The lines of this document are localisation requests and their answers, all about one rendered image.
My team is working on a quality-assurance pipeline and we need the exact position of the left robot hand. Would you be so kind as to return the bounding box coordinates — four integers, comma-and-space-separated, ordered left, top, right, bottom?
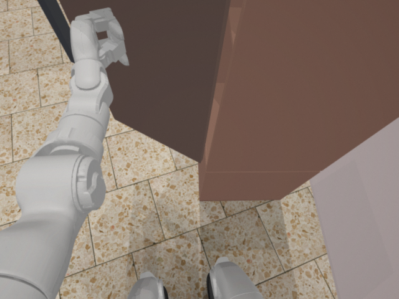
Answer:
70, 7, 129, 69

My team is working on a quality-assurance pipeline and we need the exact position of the robot left thigh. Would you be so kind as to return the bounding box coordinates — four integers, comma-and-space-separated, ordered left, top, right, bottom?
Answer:
127, 277, 165, 299

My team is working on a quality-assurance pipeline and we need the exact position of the robot right shin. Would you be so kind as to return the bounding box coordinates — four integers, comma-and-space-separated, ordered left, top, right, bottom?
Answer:
214, 257, 229, 299

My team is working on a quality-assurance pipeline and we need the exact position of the robot left upper arm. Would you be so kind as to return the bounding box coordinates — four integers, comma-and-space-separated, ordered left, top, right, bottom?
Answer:
0, 154, 106, 299

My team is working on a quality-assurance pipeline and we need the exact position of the cupboard door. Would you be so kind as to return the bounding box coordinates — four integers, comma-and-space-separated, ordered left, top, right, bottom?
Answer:
59, 0, 231, 163

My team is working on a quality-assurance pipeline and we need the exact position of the robot left forearm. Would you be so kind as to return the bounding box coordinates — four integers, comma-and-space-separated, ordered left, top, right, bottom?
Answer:
16, 59, 113, 208

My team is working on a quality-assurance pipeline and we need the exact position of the handle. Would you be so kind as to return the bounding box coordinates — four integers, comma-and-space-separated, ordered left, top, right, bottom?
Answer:
37, 0, 75, 63

